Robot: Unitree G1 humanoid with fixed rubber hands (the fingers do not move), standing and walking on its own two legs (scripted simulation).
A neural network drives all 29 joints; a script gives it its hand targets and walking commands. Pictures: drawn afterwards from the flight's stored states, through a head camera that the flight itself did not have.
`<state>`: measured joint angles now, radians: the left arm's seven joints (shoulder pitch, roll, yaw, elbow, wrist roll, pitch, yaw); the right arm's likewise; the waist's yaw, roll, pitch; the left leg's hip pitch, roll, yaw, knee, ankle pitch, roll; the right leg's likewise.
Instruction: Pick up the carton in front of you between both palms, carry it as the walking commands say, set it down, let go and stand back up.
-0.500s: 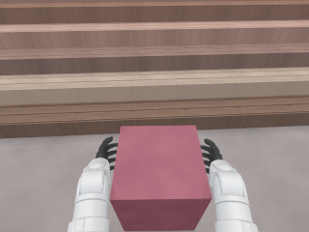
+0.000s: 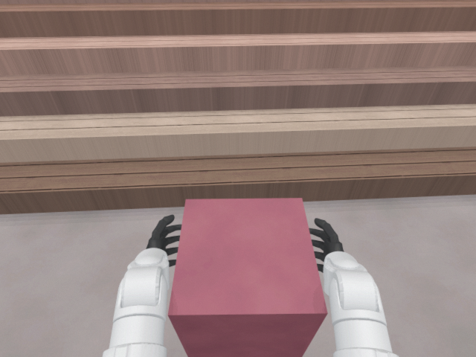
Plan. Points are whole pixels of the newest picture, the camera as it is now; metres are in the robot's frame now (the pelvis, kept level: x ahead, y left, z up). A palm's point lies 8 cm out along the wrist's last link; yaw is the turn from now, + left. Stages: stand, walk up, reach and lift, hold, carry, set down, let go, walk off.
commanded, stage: hold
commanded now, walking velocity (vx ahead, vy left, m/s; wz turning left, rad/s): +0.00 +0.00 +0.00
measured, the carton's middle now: (244, 283) +0.28 +0.00 -0.02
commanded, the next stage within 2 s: carry in 0.30 s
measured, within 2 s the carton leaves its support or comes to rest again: neither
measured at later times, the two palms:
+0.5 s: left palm (146, 242) +0.30 +0.17 +0.07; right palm (319, 240) +0.31 -0.13 +0.07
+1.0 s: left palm (170, 169) +0.47 +0.16 +0.09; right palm (309, 163) +0.50 -0.14 +0.09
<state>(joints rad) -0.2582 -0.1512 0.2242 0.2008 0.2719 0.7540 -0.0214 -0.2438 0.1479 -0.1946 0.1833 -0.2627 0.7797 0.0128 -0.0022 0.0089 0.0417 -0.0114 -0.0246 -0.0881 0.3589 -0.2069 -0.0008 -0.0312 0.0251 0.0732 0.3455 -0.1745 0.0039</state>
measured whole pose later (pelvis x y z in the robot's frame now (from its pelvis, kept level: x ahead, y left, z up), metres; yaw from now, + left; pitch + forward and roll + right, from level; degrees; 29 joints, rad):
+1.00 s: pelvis +0.24 -0.01 +0.00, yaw +4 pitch +5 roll +0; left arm -0.05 -0.13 0.06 -0.47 0.06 1.22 0.13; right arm -0.05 0.13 -0.07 -0.48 -0.04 1.25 -0.13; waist 0.02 0.01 -0.14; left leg -0.54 0.10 0.09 1.00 -0.30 0.01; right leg -0.23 -0.01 -0.23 0.35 -0.21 -0.06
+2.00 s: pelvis +0.88 +0.02 -0.01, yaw +3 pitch +6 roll +1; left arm -0.63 -0.07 0.27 -0.21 -0.02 1.22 0.18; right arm -0.65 0.06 -0.25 -0.21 -0.01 1.26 -0.18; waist 0.04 0.02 0.03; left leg -0.65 0.06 0.04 1.09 -0.29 0.05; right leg -0.35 -0.01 -0.18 0.45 -0.21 -0.09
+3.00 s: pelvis +1.51 +0.05 +0.20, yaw +4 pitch +4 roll +5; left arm -0.80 0.01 0.36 -0.01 -0.03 1.30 0.16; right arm -0.78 0.08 -0.25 -0.08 -0.06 1.33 -0.21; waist -0.08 -0.01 -0.06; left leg -0.82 -0.05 0.22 1.18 -0.42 0.16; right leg -0.11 -0.09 -0.08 0.58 -0.01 -0.11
